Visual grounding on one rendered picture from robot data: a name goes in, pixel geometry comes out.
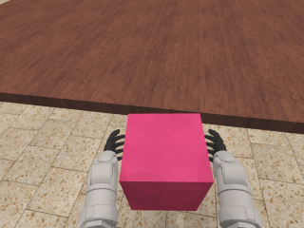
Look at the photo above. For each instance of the robot left forearm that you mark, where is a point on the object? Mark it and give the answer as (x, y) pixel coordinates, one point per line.
(101, 193)

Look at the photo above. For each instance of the robot right hand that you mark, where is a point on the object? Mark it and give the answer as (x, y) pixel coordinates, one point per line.
(217, 143)

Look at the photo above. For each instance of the robot right forearm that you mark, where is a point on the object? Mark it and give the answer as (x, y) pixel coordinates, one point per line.
(236, 205)

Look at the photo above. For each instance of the carton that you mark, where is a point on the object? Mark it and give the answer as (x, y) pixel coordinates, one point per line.
(165, 163)

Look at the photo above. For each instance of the robot left hand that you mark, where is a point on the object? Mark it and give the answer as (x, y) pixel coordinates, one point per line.
(111, 143)

